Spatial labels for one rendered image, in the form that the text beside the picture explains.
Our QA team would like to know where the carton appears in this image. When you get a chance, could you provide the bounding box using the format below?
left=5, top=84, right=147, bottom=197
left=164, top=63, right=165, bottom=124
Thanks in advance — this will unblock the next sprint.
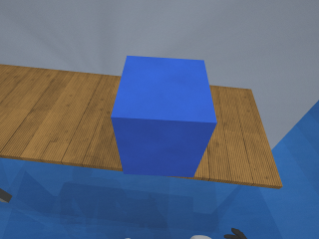
left=111, top=56, right=217, bottom=177

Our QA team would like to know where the right robot hand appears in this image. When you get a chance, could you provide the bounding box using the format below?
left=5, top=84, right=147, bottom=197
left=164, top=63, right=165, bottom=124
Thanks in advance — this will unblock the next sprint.
left=223, top=228, right=247, bottom=239

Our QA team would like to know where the table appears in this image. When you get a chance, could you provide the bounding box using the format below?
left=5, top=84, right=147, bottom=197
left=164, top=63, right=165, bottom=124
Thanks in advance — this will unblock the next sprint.
left=0, top=64, right=283, bottom=203

